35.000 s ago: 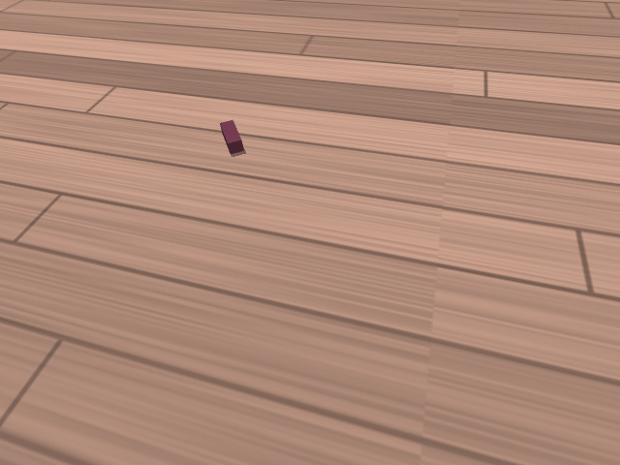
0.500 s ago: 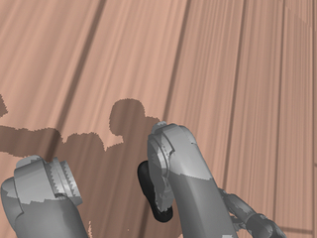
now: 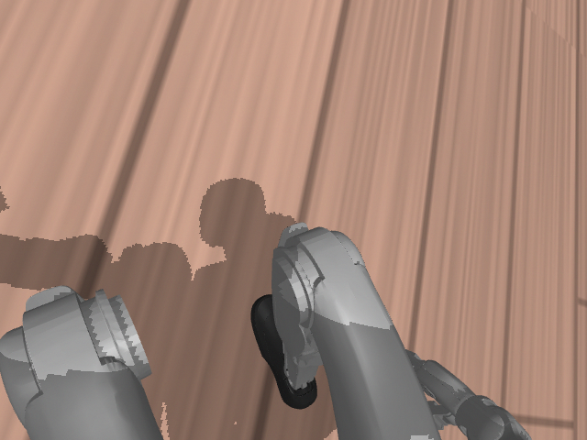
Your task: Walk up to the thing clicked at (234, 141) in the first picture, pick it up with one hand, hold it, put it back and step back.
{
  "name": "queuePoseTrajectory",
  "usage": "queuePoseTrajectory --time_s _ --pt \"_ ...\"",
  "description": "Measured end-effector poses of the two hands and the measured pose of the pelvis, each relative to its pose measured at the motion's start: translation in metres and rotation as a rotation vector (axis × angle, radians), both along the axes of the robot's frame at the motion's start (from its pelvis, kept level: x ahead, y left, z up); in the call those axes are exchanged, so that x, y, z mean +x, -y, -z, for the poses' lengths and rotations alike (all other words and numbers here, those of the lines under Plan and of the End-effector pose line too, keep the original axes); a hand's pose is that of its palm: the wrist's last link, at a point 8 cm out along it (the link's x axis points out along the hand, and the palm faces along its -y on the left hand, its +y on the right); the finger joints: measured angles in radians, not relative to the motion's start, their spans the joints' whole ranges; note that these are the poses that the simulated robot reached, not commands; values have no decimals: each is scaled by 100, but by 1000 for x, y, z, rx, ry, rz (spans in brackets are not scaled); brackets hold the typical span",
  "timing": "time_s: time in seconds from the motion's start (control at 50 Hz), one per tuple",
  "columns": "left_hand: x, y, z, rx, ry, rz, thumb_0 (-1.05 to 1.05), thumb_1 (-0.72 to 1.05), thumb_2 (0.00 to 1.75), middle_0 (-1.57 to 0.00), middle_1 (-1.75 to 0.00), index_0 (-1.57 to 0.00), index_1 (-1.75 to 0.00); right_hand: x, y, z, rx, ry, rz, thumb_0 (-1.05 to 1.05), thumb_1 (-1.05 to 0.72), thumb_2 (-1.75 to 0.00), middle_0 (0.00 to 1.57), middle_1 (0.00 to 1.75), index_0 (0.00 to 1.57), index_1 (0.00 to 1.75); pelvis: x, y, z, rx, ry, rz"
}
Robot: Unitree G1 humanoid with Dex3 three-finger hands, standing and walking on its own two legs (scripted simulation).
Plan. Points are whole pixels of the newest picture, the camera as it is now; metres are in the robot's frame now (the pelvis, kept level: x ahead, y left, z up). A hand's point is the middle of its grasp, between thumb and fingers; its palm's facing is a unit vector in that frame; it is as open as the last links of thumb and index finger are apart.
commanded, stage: close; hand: left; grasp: from above
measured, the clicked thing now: out of the picture +0.42 +0.40 -0.26
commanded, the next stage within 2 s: settle in 0.66 s
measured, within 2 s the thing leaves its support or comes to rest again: leaves its support in 1.08 s
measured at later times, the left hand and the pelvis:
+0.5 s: hand out of the picture +0.40 +0.38 -0.23, palm faces -0.43 -0.17 -0.89, open 10.4 cm; pelvis +0.00 +0.00 +0.00, yaw +0 degrees
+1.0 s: hand out of the picture +0.41 +0.38 -0.23, palm faces -0.43 -0.18 -0.88, open 10.3 cm; pelvis +0.00 +0.00 +0.00, yaw +0 degrees
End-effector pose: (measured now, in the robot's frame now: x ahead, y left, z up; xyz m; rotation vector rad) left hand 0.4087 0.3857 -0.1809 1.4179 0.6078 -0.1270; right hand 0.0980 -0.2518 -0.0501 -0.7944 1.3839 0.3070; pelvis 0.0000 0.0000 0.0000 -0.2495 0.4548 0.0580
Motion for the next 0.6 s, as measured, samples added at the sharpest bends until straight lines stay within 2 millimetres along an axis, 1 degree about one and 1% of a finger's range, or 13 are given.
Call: queuePoseTrajectory --time_s 0.1,0.24,0.42,0.6 --pt "1 1 -1 8 1 0 0 -6 77 -36 -91 -40 -88 -1 0 2 4 -2 -2 0 -89 -89 20 30 20 30 0 0 1 1 0 2" --pt "2 1 -3 10 1 -4 0 -3 71 -41 -87 -46 -84 -1 0 4 13 5 5 0 -89 -89 20 30 20 30 0 0 1 4 -1 2" --pt "2 1 -5 9 1 -9 0 -1 64 -46 -83 -51 -79 2 -2 4 16 21 3 0 -89 -89 20 30 20 30 -1 0 1 4 1 0" --pt "1 1 -5 8 2 -8 0 -1 60 -50 -79 -55 -74 1 -2 3 14 22 -2 0 -89 -89 20 30 20 30 -2 0 1 3 4 -1"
